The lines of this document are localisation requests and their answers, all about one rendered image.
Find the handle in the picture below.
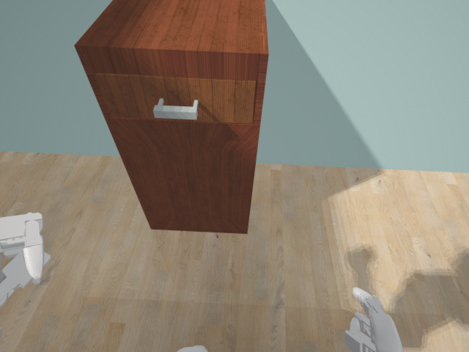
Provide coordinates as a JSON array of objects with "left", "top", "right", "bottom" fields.
[{"left": 153, "top": 98, "right": 198, "bottom": 120}]

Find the drawer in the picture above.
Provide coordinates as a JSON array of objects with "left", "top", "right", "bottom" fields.
[{"left": 96, "top": 73, "right": 256, "bottom": 124}]

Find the robot left hand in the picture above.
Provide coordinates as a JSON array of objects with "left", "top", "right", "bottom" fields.
[{"left": 0, "top": 212, "right": 51, "bottom": 307}]

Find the cabinet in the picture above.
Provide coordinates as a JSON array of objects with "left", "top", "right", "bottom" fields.
[{"left": 74, "top": 0, "right": 269, "bottom": 234}]

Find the robot right hand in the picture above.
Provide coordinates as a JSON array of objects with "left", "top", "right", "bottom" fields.
[{"left": 345, "top": 287, "right": 403, "bottom": 352}]

